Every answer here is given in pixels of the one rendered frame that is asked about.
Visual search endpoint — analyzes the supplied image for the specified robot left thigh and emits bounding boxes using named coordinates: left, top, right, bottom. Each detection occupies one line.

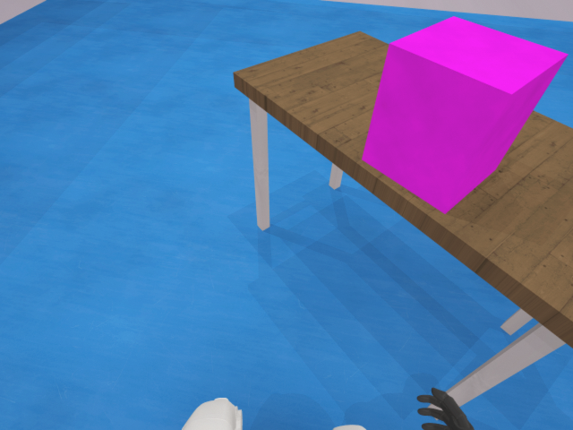
left=182, top=400, right=243, bottom=430

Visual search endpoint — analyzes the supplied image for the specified right robot hand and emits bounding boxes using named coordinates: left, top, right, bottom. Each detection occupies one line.
left=417, top=388, right=474, bottom=430

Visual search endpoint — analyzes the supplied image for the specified carton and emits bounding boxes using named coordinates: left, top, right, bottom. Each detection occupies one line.
left=362, top=16, right=568, bottom=214

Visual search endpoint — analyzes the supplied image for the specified table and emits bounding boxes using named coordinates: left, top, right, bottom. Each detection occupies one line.
left=233, top=31, right=573, bottom=420

